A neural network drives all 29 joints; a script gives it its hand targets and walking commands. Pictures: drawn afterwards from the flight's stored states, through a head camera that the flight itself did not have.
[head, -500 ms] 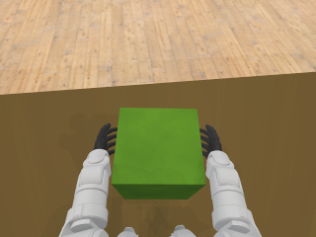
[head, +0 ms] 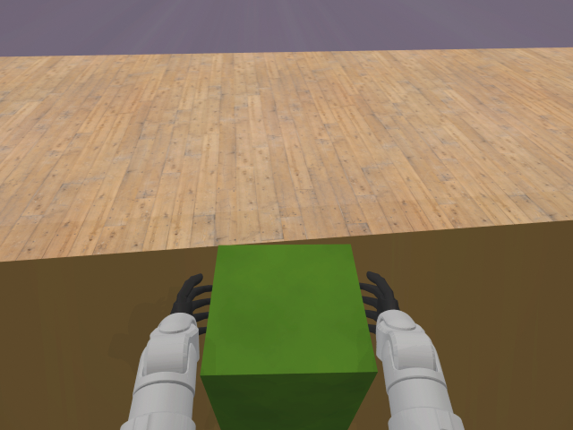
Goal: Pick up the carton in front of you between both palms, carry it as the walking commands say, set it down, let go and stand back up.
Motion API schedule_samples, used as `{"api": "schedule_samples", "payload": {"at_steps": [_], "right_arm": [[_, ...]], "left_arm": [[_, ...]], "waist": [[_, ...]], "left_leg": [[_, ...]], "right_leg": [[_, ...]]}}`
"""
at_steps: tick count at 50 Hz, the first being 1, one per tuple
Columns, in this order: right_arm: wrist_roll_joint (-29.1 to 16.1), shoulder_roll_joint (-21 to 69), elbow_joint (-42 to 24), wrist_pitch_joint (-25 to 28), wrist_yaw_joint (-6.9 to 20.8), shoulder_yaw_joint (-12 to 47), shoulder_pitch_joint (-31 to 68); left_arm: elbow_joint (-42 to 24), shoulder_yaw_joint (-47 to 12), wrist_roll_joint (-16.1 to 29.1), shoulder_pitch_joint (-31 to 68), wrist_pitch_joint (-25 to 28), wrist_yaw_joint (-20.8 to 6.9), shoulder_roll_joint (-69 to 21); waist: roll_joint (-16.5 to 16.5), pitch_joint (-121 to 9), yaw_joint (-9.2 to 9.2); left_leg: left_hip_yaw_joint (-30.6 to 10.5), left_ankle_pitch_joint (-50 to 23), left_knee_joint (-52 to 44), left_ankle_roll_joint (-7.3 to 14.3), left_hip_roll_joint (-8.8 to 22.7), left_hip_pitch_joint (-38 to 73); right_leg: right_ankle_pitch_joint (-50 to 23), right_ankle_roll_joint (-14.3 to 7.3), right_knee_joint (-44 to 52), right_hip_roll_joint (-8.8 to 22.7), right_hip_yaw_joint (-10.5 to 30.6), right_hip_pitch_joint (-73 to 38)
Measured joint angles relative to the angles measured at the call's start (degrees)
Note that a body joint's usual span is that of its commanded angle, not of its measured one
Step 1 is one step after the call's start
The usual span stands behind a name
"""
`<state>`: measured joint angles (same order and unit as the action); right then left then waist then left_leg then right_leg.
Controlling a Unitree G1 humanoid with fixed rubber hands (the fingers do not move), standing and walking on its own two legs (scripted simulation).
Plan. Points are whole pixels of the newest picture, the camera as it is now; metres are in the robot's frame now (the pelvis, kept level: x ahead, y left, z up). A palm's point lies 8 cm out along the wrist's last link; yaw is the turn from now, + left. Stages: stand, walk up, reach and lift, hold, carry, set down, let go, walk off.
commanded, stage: reach and lift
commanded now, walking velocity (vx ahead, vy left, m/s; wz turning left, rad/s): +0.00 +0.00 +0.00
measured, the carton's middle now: (285, 341) +0.30 +0.00 -0.05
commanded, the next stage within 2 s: hold in 0.88 s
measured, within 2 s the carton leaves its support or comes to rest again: neither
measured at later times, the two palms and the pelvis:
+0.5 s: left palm (182, 315) +0.30 +0.15 +0.03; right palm (387, 313) +0.30 -0.15 +0.04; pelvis +0.00 +0.00 +0.00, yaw +0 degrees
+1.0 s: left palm (180, 309) +0.29 +0.15 +0.05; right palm (391, 306) +0.29 -0.15 +0.06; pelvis +0.01 +0.00 +0.01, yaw +0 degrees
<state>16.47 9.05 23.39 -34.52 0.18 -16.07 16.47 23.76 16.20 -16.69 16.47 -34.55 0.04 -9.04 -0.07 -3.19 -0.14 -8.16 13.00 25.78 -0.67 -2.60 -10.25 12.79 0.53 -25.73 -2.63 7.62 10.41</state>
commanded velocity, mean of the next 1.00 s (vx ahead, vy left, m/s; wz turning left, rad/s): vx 0.00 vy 0.00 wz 0.00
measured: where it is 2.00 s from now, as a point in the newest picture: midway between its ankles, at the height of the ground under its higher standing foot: outside the picture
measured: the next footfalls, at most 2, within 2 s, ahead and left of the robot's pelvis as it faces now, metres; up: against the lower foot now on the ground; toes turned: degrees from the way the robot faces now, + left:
none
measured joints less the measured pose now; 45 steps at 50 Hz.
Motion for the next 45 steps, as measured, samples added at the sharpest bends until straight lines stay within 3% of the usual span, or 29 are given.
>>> {"api": "schedule_samples", "payload": {"at_steps": [13,45], "right_arm": [[1.0,0.8,-1.3,-0.6,0.7,-2.0,2.7],[-0.4,-0.3,-7.0,-5.3,0.3,2.6,-1.2]], "left_arm": [[-1.5,1.9,-0.9,2.6,-0.6,-0.6,-0.7],[-7.1,-3.0,0.6,-1.4,-5.4,-0.1,0.3]], "waist": [[0.1,3.1,0.02],[0.1,2.8,0.13]], "left_leg": [[0.4,-0.4,0.4,0.0,-0.1,0.5],[0.6,-1.4,-5.0,0.2,0.4,6.5]], "right_leg": [[-0.3,0.2,-0.5,0.1,0.1,-0.4],[-1.3,-0.1,4.7,0.5,0.0,-6.3]]}}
